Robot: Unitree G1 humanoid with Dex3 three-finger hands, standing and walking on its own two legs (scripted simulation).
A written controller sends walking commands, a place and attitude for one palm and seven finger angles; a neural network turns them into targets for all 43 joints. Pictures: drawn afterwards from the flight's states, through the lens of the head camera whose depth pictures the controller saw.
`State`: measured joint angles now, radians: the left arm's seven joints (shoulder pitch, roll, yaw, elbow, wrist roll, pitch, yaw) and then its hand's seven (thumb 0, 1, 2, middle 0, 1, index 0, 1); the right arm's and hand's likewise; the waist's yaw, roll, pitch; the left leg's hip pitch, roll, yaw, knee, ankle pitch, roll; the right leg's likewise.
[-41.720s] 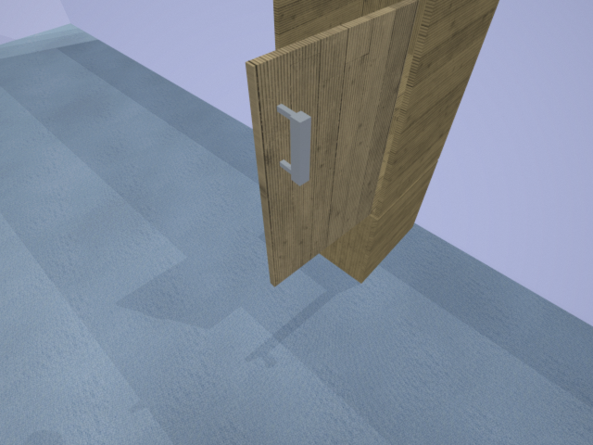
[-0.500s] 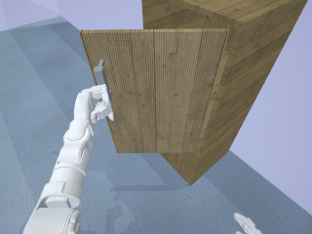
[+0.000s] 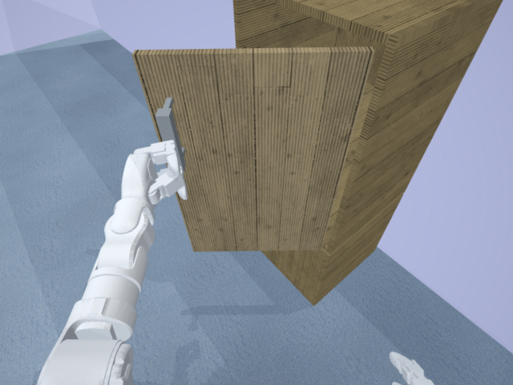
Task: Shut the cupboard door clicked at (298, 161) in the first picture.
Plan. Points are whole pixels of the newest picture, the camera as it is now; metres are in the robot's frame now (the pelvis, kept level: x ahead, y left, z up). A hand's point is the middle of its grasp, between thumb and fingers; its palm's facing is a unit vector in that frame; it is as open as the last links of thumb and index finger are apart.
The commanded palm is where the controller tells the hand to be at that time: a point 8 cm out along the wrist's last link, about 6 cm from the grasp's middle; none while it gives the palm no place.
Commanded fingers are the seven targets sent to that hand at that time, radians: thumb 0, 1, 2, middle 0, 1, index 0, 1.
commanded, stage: push the door shut along its arc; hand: left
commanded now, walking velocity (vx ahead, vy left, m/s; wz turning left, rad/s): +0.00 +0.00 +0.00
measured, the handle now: (173, 135) +0.51 +0.18 +0.12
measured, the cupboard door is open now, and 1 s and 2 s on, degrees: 51 35 26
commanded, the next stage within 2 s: pull the fist back off the door in 1.82 s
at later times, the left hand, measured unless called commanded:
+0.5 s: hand (190, 149) +0.47 +0.14 +0.12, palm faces -0.09 -1.00 +0.01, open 3.1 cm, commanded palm +0.46 +0.19 +0.12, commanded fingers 0.00 0.90 0.90 -1.30 -1.50 -1.30 -1.50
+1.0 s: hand (199, 131) +0.52 +0.13 +0.12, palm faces -0.20 -0.98 +0.01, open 3.1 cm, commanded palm +0.53 +0.17 +0.12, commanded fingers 0.00 0.90 0.90 -1.30 -1.50 -1.30 -1.50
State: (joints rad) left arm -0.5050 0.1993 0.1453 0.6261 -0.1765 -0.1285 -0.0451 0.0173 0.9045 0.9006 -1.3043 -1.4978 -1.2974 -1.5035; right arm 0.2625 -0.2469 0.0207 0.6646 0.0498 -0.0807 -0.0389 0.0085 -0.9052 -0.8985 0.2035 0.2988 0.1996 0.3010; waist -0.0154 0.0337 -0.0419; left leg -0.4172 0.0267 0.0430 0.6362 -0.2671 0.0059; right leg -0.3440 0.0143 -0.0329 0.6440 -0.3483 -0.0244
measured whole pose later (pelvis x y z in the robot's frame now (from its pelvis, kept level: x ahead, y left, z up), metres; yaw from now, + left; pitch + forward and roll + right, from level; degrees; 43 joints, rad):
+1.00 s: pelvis +0.00 +0.01 -0.02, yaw +0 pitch +15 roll -2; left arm -1.12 0.47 0.25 1.29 -0.13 -0.24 -0.31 0.02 0.91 0.90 -1.30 -1.50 -1.30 -1.50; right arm 0.41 -0.29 0.01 0.71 0.01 -0.08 -0.02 0.00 -0.90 -0.90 0.21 0.30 0.20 0.30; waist -0.18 0.03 -0.07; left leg -0.75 0.04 0.03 0.81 -0.32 0.02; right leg -0.65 0.02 -0.04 0.78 -0.39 -0.01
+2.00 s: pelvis +0.01 +0.01 -0.04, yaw +0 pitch +24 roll -3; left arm -1.49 0.49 0.28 1.43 -0.05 -0.11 -0.21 0.05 0.93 0.95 -1.30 -1.50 -1.30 -1.50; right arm 0.47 -0.29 0.00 0.74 -0.05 -0.08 0.00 0.00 -0.90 -0.90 0.21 0.30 0.20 0.30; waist -0.27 0.06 -0.08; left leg -0.98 0.05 0.00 0.92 -0.37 0.02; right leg -0.86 0.03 -0.07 0.86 -0.42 -0.02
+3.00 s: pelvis +0.02 -0.01 -0.01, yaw +0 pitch +12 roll +0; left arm -1.02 0.14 0.22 1.18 -0.04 -0.29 0.18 0.02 0.90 0.90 -1.30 -1.50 -1.30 -1.50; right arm 0.34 -0.24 -0.02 0.69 -0.03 -0.04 0.05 0.00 -0.91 -0.90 0.20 0.30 0.20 0.30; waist -0.13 0.05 -0.11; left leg -0.63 0.04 0.03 0.73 -0.31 -0.01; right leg -0.56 0.03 -0.03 0.74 -0.39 -0.04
